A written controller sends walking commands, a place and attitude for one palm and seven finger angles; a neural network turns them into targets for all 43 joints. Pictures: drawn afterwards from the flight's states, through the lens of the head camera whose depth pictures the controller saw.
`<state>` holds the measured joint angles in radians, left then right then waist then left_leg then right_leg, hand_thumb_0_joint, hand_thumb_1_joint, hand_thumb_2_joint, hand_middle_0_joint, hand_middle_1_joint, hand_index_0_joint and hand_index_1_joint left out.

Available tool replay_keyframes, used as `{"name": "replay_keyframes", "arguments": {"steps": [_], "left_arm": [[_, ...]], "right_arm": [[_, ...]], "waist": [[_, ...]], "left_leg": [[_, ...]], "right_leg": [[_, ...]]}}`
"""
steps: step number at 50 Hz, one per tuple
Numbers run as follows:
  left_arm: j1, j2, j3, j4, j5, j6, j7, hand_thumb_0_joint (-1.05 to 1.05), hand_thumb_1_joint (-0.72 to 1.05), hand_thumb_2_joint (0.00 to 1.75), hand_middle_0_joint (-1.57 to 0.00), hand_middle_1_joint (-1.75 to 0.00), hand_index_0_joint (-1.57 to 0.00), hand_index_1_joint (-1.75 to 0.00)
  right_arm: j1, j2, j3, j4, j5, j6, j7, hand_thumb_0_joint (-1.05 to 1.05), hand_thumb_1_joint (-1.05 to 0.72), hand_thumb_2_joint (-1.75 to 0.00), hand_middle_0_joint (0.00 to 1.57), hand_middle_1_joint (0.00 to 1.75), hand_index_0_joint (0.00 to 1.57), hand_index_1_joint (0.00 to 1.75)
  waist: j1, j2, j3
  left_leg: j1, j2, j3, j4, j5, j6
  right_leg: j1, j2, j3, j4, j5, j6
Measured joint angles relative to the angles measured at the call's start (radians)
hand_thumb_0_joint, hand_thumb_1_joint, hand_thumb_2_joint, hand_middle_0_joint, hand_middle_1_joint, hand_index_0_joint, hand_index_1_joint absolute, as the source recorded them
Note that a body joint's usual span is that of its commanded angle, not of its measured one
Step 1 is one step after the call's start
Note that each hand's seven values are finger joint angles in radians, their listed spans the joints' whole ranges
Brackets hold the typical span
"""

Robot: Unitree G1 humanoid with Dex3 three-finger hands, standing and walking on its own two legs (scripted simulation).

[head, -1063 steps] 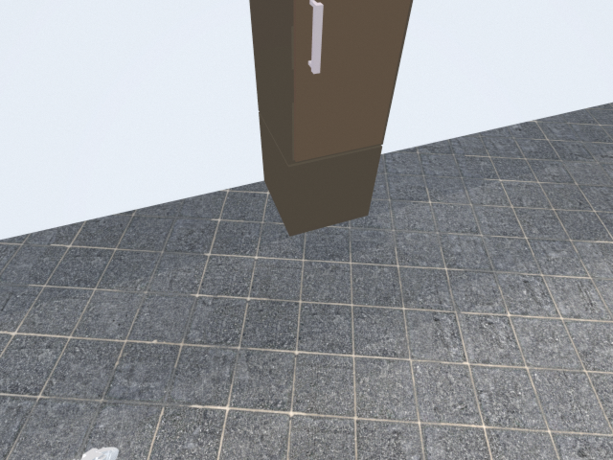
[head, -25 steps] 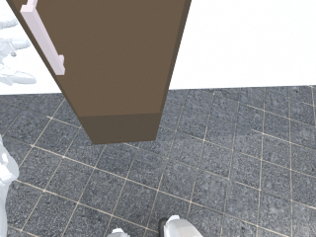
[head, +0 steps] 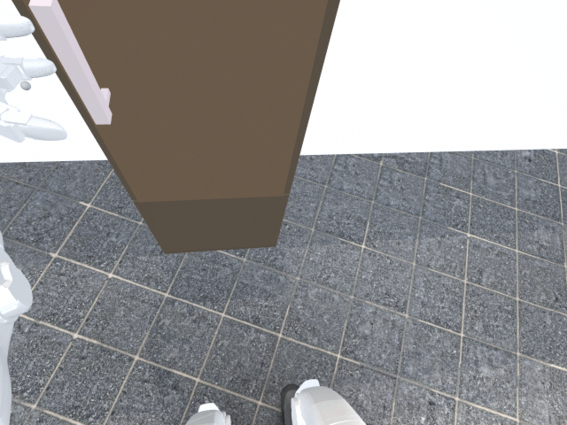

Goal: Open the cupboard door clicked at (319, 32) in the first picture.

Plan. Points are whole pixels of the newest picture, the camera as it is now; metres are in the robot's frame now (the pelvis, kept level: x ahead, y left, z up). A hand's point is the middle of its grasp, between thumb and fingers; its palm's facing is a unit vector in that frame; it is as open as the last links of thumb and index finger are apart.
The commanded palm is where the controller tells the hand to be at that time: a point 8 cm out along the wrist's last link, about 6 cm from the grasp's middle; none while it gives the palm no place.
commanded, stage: move the hooked fingers beside the handle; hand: left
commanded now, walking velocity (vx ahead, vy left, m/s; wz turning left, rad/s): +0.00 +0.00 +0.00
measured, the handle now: (80, 59) +0.57 +0.20 +0.12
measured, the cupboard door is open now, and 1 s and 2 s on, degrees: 0 0 0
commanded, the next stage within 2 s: slide the fingers in behind the handle in 0.28 s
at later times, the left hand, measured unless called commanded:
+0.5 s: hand (16, 93) +0.51 +0.26 +0.12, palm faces -0.02 -1.00 -0.01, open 13.9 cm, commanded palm +0.49 +0.29 +0.12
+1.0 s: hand (56, 88) +0.52 +0.22 +0.12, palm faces -0.01 -1.00 -0.01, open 13.9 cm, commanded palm +0.49 +0.26 +0.12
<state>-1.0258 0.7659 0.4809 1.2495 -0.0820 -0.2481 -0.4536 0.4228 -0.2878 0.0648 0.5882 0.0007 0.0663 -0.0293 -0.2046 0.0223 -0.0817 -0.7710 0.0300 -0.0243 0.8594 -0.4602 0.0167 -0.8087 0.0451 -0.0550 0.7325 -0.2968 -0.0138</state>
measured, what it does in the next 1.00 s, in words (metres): stands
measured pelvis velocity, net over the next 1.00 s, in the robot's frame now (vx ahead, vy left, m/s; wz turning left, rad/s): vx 0.00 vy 0.00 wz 0.00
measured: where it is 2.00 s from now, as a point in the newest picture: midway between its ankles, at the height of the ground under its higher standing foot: outside the picture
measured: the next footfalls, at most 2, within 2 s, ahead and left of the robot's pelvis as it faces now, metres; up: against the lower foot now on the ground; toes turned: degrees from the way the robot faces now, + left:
none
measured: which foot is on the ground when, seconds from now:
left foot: down 0.00-1.00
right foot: down 0.00-1.00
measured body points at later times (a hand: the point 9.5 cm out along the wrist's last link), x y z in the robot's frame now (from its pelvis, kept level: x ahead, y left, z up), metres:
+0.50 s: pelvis +0.00 +0.00 +0.00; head +0.13 +0.02 +0.43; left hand +0.50 +0.32 +0.13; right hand +0.00 -0.27 -0.10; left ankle -0.04 +0.10 -0.70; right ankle +0.02 -0.12 -0.70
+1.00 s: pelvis +0.00 +0.00 +0.00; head +0.13 +0.01 +0.44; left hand +0.51 +0.28 +0.12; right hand -0.01 -0.26 -0.11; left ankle -0.04 +0.10 -0.70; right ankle +0.02 -0.12 -0.70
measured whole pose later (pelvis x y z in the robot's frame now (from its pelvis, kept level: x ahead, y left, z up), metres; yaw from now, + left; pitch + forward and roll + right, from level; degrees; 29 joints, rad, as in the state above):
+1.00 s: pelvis +0.00 +0.00 +0.00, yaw +0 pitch +20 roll -3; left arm -0.96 0.65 0.45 1.19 -0.11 -0.26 -0.38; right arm 0.44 -0.27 0.05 0.61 0.00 0.06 -0.01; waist -0.18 0.03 -0.09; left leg -0.72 0.03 -0.01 0.84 -0.46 0.02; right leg -0.77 0.05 -0.04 0.73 -0.30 -0.01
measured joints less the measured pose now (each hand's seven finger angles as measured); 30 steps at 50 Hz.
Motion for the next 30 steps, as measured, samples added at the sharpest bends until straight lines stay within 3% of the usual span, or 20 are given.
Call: {"name": "replay_keyframes", "arguments": {"steps": [13,21,30], "left_arm": [[0.056,0.021,0.051,-0.019,-0.015,0.004,-0.021,-0.01,-0.49,0.3,-0.3,-1.2,-0.3,-1.2],[0.061,-0.001,0.013,-0.027,-0.04,0.0,-0.041,-0.01,-0.49,0.3,-0.3,-1.2,-0.3,-1.2],[0.044,-0.058,-0.027,-0.044,-0.037,-0.001,-0.002,-0.01,-0.5,0.3,-0.3,-1.2,-0.3,-1.2]], "right_arm": [[0.034,0.001,0.001,-0.003,0.006,0.024,0.009,0.01,-0.91,-0.9,0.2,0.3,0.2,0.3],[0.022,-0.007,-0.006,0.006,0.007,0.021,0.005,0.01,-0.91,-0.9,0.2,0.3,0.2,0.3],[-0.01,-0.004,-0.011,0.006,0.001,0.0,0.004,0.01,-0.91,-0.9,0.2,0.3,0.2,0.3]], "waist": [[0.005,0.005,-0.002],[0.022,0.002,-0.006],[0.023,-0.002,-0.01]], "left_leg": [[0.022,0.008,0.017,-0.018,0.0,0.001],[0.03,0.002,0.005,-0.017,0.0,0.0],[0.027,-0.003,-0.003,-0.012,0.001,0.001]], "right_leg": [[0.012,0.009,0.017,-0.011,0.003,-0.001],[0.026,0.003,0.006,-0.012,-0.001,0.0],[0.028,-0.003,-0.002,-0.009,-0.003,0.001]]}}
